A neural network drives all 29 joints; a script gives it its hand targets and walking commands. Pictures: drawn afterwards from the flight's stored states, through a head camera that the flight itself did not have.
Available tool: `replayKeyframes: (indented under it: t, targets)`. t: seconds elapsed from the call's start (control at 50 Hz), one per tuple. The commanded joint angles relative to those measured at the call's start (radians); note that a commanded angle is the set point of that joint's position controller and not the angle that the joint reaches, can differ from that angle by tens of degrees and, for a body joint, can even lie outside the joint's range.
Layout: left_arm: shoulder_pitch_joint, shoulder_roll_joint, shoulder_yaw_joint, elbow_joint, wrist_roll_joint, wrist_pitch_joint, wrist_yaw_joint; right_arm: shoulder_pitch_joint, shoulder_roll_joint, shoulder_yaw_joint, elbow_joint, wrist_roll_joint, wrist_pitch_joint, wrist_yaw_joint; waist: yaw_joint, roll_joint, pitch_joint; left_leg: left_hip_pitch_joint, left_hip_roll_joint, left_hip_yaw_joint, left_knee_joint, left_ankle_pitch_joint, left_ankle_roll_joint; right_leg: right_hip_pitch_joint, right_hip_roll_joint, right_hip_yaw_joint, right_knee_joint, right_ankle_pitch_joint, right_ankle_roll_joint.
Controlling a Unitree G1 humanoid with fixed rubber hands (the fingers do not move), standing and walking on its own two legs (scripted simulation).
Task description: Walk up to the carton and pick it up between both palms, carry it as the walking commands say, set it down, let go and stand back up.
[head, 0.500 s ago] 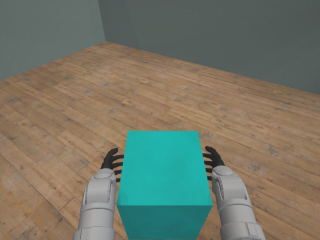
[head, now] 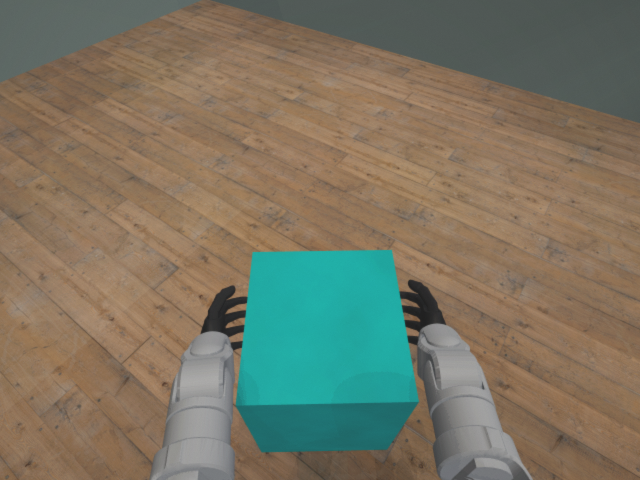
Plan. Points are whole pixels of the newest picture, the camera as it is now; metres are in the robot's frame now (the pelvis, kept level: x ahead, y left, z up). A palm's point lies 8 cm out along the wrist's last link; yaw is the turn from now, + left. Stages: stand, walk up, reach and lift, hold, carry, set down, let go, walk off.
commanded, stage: set down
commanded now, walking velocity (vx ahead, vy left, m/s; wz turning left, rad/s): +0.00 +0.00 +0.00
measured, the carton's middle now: (323, 356) +0.31 +0.04 -0.09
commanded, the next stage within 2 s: none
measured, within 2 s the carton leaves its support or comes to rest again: neither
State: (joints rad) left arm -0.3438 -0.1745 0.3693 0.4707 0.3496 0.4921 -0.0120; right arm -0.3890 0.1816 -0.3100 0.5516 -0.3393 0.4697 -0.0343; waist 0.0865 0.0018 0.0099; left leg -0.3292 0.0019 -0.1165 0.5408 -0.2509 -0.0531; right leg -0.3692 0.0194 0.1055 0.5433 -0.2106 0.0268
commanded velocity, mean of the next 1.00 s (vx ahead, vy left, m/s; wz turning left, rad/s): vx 0.00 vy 0.00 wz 0.00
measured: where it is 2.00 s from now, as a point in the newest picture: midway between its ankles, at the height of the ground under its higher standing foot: outside the picture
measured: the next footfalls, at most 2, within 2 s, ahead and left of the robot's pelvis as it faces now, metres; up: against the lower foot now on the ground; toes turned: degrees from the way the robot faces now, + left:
none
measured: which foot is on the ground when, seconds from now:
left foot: down 0.00-1.00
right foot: down 0.00-1.00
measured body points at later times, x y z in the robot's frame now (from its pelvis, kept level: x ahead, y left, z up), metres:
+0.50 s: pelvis -0.03 +0.01 -0.05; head +0.12 +0.00 +0.38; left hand +0.32 +0.18 -0.11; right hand +0.36 -0.11 -0.11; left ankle +0.02 +0.16 -0.73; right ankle +0.05 -0.14 -0.73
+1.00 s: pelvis -0.03 +0.00 -0.13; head +0.16 +0.00 +0.28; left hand +0.36 +0.19 -0.20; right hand +0.39 -0.11 -0.21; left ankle +0.02 +0.16 -0.73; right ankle +0.05 -0.14 -0.73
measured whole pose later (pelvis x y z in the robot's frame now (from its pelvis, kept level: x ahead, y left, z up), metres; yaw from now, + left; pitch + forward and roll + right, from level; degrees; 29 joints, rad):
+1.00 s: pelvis -0.03 +0.00 -0.13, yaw +0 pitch +37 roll +1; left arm -0.59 -0.14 0.46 0.55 0.24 0.25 0.03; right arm -0.66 0.11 -0.35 0.65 -0.24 0.24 -0.07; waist 0.07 -0.03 -0.23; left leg -1.42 -0.06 -0.13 1.23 -0.45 -0.08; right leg -1.46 0.08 0.14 1.22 -0.40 0.06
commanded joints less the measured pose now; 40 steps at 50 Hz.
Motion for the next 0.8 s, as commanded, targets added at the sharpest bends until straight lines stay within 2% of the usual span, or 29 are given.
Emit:
replayKeyframes:
  t: [0.0, 0.16, 0.32, 0.42, 0.58, 0.78]
  targets:
    - [-0.528, -0.951, -0.511, 0.032, -0.198, -0.080, -0.229, -0.513, 0.929, 0.492, 0.028, 0.192, -0.089, 0.246, -0.009, 0.013, -0.398, -0.013, -0.118, 0.072, -0.040, 0.195, 0.039, 0.158, 0.100, -0.040, -0.017, 0.148, -0.030]
    - [-0.569, -0.969, -0.507, 0.063, -0.179, -0.157, -0.212, -0.548, 0.905, 0.476, 0.068, 0.162, -0.161, 0.250, -0.025, 0.006, -0.519, -0.133, -0.128, 0.071, 0.052, 0.214, 0.028, 0.013, 0.119, -0.063, 0.086, 0.161, -0.032]
    - [-0.637, -0.958, -0.495, 0.077, -0.165, -0.209, -0.215, -0.607, 0.932, 0.477, 0.094, 0.149, -0.205, 0.252, -0.011, -0.011, -0.661, -0.285, -0.138, 0.093, 0.159, 0.179, 0.028, -0.131, 0.126, -0.070, 0.179, 0.136, -0.027]
    - [-0.688, -0.954, -0.501, 0.079, -0.170, -0.224, -0.226, -0.648, 0.958, 0.488, 0.103, 0.151, -0.219, 0.247, -0.002, -0.020, -0.737, -0.366, -0.140, 0.105, 0.221, 0.134, 0.031, -0.213, 0.126, -0.072, 0.231, 0.096, -0.021]
    - [-0.768, -0.945, -0.496, 0.103, -0.183, -0.230, -0.238, -0.704, 0.968, 0.481, 0.129, 0.148, -0.222, 0.238, -0.010, -0.038, -0.826, -0.507, -0.144, 0.117, 0.329, 0.070, 0.029, -0.354, 0.126, -0.082, 0.335, 0.033, -0.011]
    - [-0.807, -0.936, -0.505, 0.119, -0.207, -0.241, -0.225, -0.743, 0.972, 0.507, 0.142, 0.177, -0.236, 0.218, 0.001, -0.045, -0.951, -0.632, -0.153, 0.133, 0.477, 0.107, 0.013, -0.499, 0.134, -0.094, 0.477, 0.056, 0.001]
